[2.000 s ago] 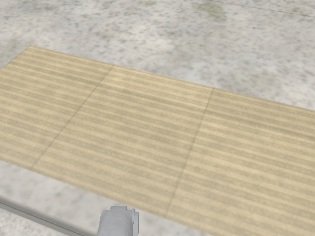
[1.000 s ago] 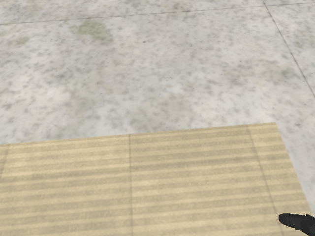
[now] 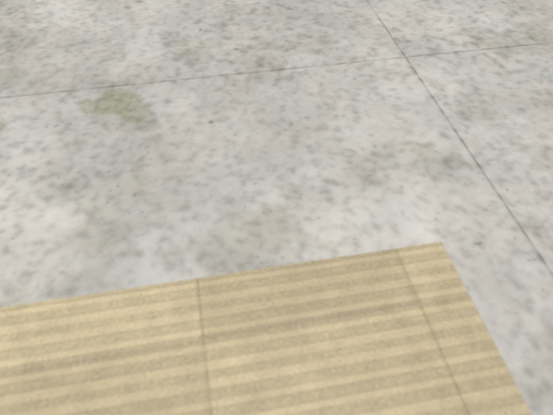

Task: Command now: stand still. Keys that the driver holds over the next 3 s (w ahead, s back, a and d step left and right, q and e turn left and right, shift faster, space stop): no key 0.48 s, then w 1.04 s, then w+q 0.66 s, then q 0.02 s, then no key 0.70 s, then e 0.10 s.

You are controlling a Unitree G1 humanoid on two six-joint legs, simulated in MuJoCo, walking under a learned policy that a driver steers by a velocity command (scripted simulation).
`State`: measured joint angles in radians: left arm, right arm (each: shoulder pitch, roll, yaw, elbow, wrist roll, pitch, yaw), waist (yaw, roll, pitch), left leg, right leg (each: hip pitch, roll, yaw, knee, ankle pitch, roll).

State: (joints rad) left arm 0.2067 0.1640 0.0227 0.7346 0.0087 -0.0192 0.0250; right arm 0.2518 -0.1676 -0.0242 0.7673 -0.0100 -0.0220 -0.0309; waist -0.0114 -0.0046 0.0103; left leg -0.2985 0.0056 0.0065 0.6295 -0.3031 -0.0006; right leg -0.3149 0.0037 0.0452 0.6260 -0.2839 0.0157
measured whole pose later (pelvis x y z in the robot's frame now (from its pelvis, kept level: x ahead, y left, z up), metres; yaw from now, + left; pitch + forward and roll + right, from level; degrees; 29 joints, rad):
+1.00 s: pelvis +0.17 -0.01 +0.01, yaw +0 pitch +5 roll -2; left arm 0.44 0.12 -0.01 0.93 0.05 -0.12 -0.02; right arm 0.07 -0.17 -0.03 0.82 -0.06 -0.07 0.05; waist 0.06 0.03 -0.08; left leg -0.62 0.07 0.04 0.77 -0.21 0.06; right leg 0.06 0.04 -0.04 0.16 -0.31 -0.03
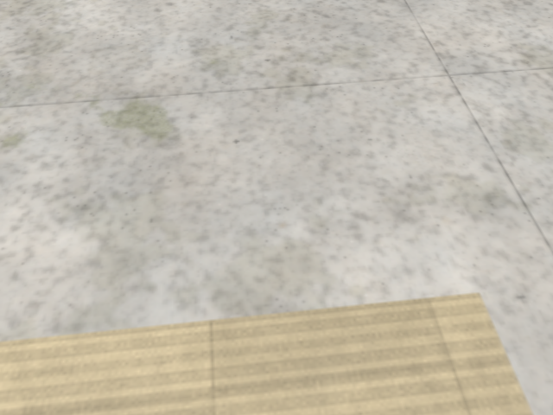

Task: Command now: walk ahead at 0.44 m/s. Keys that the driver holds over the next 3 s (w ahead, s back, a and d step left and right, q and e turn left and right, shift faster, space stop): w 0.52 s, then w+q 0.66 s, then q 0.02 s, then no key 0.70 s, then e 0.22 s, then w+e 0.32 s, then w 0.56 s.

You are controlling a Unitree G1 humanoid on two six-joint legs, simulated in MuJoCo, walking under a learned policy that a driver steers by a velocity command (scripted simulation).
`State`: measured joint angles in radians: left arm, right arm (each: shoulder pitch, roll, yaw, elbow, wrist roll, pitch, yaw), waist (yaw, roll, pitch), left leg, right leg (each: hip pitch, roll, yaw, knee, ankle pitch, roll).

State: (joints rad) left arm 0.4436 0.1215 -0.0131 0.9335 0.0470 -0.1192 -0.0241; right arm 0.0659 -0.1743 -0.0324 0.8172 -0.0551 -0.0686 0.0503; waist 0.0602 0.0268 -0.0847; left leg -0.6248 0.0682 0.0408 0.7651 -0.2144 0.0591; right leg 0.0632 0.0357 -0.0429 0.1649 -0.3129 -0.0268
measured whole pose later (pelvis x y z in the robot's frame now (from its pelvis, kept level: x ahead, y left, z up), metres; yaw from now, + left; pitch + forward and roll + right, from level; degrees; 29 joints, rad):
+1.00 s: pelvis +0.54 -0.02 +0.00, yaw +12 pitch +2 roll -2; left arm 0.32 0.24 0.07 0.92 0.00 -0.09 0.02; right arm 0.09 -0.24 -0.06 0.80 0.02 -0.03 0.03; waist 0.06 0.04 0.01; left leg -0.70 0.11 -0.01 0.74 0.02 0.05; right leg 0.04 0.02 -0.26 0.24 -0.30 -0.01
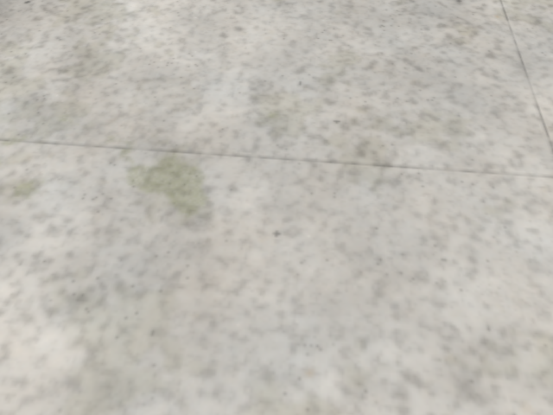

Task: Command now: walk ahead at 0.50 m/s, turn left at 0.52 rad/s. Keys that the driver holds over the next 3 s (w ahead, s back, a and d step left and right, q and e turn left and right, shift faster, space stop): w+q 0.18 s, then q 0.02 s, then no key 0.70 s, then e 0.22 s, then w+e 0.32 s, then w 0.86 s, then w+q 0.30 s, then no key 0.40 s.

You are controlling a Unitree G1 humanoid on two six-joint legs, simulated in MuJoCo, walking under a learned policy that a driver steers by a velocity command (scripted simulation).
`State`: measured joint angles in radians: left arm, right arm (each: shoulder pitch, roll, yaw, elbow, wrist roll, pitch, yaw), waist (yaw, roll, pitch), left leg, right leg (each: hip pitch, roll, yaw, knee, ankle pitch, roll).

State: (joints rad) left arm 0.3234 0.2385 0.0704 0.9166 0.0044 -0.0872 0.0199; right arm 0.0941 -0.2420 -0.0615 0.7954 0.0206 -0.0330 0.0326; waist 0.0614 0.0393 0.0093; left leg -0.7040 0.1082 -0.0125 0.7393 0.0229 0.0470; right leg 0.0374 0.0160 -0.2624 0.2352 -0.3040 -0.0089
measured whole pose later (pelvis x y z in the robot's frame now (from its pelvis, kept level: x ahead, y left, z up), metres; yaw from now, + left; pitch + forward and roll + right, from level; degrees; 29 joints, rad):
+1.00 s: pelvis +0.35 +0.07 -0.01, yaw +13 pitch +0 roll +0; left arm 0.15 0.22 0.04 0.87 0.00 -0.01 0.02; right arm 0.27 -0.22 -0.05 0.89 -0.01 0.00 -0.04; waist 0.01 -0.02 0.01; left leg -0.23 0.01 -0.01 0.59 -0.36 -0.01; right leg -0.38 0.00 0.01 0.55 -0.18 0.00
